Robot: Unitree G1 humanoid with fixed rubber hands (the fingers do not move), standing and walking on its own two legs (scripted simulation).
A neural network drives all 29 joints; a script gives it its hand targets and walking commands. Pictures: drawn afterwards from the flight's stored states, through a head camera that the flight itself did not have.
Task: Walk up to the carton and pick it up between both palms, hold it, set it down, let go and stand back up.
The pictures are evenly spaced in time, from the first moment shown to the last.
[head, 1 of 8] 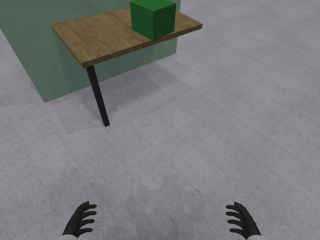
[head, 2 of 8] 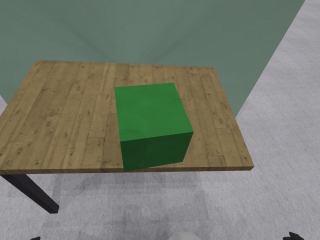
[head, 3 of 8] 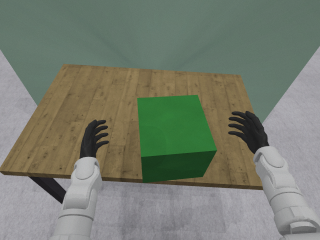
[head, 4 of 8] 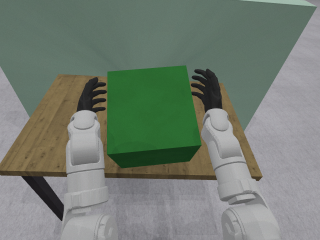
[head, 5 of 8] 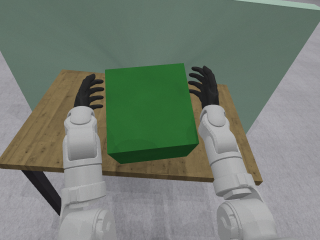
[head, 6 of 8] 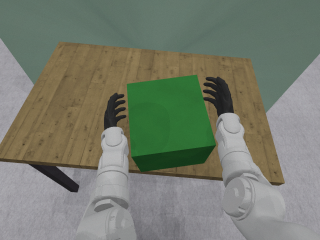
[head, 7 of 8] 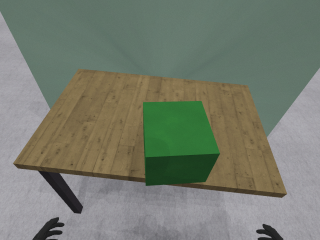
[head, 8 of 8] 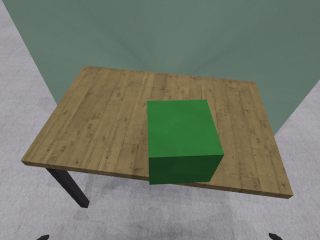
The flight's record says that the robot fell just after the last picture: no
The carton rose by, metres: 0.17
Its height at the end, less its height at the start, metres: +0.00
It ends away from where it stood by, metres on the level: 0.02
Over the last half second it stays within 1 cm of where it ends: yes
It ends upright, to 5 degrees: yes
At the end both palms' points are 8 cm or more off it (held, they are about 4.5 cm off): yes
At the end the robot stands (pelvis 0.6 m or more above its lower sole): yes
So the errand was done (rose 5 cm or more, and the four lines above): yes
